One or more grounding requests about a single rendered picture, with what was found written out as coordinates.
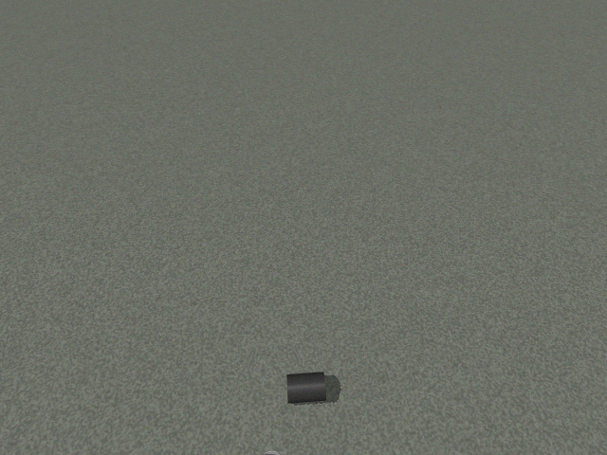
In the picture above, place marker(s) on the can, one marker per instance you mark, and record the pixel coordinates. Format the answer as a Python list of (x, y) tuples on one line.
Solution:
[(305, 387)]

